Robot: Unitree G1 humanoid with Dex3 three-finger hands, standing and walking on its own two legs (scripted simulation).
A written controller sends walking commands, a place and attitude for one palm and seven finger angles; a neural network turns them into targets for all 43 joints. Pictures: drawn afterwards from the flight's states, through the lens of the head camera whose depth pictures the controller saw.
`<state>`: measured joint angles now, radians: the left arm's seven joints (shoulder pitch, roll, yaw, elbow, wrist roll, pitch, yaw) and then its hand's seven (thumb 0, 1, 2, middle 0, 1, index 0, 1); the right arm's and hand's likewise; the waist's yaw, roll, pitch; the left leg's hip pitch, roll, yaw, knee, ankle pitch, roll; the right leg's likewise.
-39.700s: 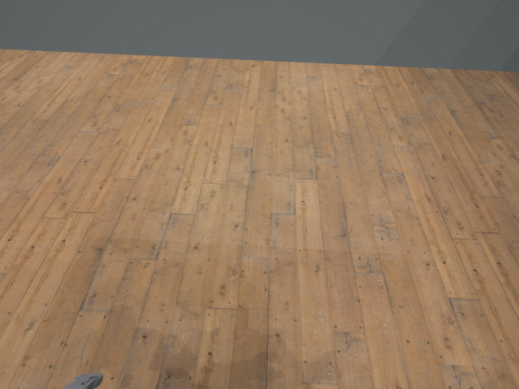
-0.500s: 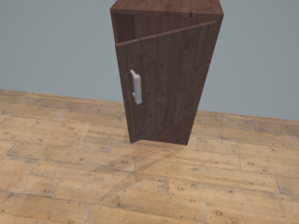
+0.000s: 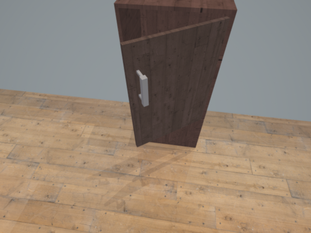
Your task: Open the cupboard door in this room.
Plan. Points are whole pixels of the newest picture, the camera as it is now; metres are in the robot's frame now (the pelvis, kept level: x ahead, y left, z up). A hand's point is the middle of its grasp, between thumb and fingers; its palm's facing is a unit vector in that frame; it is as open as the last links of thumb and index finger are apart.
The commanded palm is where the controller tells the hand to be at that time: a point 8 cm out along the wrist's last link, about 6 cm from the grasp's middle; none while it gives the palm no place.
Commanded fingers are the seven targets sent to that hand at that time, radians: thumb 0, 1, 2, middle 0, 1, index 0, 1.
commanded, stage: look to check the result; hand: left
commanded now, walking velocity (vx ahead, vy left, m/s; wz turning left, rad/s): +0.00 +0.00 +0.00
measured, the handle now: (142, 88) +0.59 +0.09 +0.01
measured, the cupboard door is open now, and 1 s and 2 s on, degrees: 36 36 36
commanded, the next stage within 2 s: walk to a spot facing it in 0.12 s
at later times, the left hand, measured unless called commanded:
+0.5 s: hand out of the picture +0.03 +0.17 -0.18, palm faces -0.02 -0.98 -0.20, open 7.4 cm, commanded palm none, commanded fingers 0.00 0.90 0.90 -0.20 -0.30 -0.20 -0.30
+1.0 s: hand out of the picture +0.11 +0.15 -0.16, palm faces -0.24 -0.93 -0.27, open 7.4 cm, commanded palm none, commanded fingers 0.00 0.90 0.90 -0.20 -0.30 -0.20 -0.30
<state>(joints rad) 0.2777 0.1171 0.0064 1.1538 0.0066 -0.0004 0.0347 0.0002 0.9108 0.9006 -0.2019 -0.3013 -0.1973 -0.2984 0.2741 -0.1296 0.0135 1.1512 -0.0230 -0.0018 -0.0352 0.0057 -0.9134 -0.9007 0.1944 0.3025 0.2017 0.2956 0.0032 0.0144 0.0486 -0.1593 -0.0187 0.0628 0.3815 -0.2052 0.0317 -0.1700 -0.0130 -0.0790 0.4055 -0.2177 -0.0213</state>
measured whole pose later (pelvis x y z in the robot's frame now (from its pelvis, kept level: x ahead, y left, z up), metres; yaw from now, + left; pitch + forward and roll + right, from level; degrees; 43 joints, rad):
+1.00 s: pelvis +0.01 -0.03 +0.00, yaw -21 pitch +2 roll +2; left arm 0.27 0.18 0.07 0.92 0.02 0.03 0.01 0.00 0.91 0.90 -0.21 -0.30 -0.20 -0.30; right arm 0.03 -0.23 -0.06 0.90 -0.01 0.06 -0.03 0.01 -0.91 -0.90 0.19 0.30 0.20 0.30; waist 0.06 0.01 0.09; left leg -0.49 0.03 -0.06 1.05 -0.38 -0.07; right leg -0.25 0.11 0.16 0.44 -0.21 -0.08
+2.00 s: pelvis +0.07 +0.00 -0.02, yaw -59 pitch +1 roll -1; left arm 0.17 0.23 0.07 0.87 0.02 0.08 -0.02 0.00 0.91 0.90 -0.21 -0.30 -0.20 -0.30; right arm 0.23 -0.20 -0.02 0.87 -0.03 0.00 -0.03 0.00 -0.91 -0.90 0.20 0.30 0.20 0.30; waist -0.01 -0.04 0.07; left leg -0.34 0.06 0.06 0.63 -0.30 0.01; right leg -0.43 0.05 0.10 0.86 -0.48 0.02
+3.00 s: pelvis +0.04 -0.19 -0.03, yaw -93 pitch +1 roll +1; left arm 0.04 0.23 0.07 0.87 0.03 0.00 -0.06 0.00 0.91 0.90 -0.20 -0.30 -0.19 -0.30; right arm 0.51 -0.17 -0.01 1.04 -0.02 -0.03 -0.01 0.01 -0.91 -0.90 0.20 0.30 0.20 0.30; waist -0.05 -0.01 0.10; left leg -0.03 0.19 0.28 0.64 -0.50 -0.09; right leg -0.45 -0.02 -0.14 0.64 -0.23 -0.09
